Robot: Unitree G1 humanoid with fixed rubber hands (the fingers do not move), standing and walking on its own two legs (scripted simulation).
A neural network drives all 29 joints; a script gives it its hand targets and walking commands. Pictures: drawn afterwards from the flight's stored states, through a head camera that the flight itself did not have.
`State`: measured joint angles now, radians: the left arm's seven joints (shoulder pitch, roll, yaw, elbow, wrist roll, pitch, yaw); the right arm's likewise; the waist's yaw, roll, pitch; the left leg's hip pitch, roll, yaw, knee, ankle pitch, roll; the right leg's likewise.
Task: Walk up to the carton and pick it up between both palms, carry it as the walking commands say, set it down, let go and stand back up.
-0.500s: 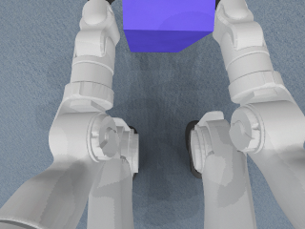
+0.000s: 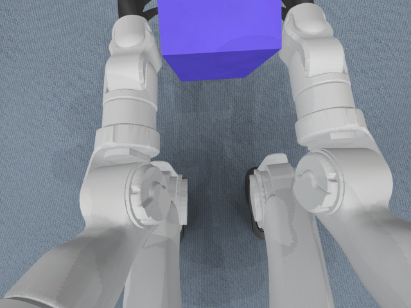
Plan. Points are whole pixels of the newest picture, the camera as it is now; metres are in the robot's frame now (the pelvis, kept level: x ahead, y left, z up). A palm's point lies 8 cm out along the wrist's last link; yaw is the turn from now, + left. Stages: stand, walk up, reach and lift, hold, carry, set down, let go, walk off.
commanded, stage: reach and lift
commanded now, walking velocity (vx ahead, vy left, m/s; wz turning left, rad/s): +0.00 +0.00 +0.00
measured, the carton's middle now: (213, 26) +0.55 -0.02 -0.19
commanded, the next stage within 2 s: none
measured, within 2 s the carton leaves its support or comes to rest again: neither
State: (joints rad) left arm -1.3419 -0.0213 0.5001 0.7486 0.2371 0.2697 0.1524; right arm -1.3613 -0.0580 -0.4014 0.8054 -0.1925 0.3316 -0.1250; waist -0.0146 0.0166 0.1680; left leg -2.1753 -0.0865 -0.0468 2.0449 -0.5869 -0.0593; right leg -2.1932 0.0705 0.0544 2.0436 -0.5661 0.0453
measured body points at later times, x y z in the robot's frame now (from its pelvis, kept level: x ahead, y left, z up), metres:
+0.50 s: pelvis +0.00 +0.00 +0.04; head +0.31 -0.01 +0.37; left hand +0.54 +0.10 -0.05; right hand +0.54 -0.14 -0.05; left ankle +0.10 +0.13 -0.38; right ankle +0.11 -0.13 -0.38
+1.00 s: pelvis +0.00 +0.00 +0.09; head +0.28 -0.01 +0.45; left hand +0.52 +0.10 +0.03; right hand +0.51 -0.14 +0.02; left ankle +0.10 +0.13 -0.38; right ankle +0.11 -0.13 -0.38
